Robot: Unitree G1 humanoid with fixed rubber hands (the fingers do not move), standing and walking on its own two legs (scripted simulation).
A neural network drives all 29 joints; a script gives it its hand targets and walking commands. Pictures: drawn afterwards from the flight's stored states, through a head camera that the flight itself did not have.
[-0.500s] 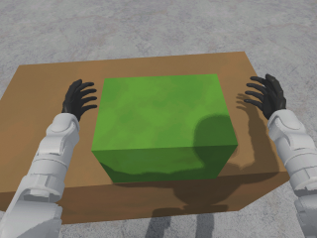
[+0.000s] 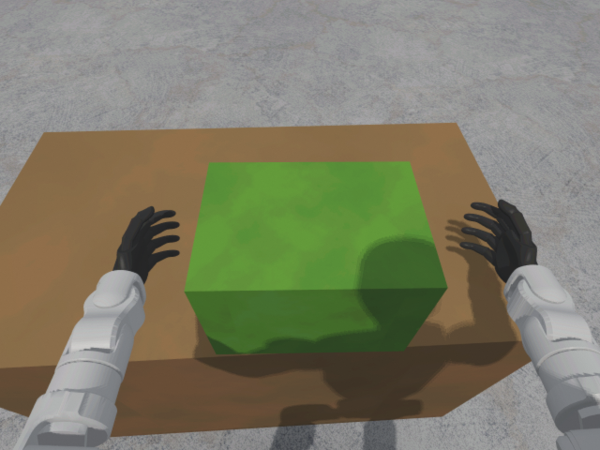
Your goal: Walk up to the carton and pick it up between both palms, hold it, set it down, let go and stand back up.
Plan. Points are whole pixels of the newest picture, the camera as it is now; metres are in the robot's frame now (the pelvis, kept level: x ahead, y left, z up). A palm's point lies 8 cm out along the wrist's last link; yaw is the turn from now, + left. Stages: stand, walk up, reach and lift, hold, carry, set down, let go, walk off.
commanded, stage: set down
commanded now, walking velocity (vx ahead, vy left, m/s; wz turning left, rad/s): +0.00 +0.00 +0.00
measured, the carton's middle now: (310, 260) +0.41 +0.00 -0.01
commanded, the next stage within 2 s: let go in 1.76 s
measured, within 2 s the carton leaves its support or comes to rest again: neither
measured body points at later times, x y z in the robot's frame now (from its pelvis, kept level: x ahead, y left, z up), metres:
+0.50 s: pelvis +0.01 +0.00 +0.00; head +0.02 +0.01 +0.45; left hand +0.28 +0.24 +0.00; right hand +0.26 -0.27 +0.00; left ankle +0.03 +0.15 -0.74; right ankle +0.00 -0.13 -0.74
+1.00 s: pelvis +0.00 +0.00 -0.01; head +0.01 +0.01 +0.44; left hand +0.21 +0.25 -0.05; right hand +0.20 -0.26 -0.05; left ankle +0.03 +0.15 -0.74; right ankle +0.00 -0.13 -0.74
